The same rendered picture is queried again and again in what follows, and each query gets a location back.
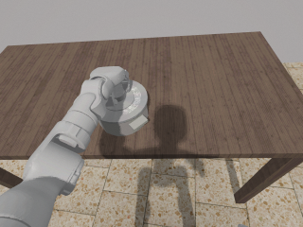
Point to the left robot forearm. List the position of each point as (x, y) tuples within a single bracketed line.
[(75, 129)]

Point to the knob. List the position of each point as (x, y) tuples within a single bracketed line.
[(119, 93)]

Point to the left robot hand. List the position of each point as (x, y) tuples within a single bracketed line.
[(117, 75)]

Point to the table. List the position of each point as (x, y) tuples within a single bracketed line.
[(210, 96)]

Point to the left robot upper arm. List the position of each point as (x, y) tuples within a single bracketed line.
[(31, 202)]

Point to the lid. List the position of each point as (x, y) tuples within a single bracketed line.
[(130, 107)]

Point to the pot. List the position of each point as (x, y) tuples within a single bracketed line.
[(127, 128)]

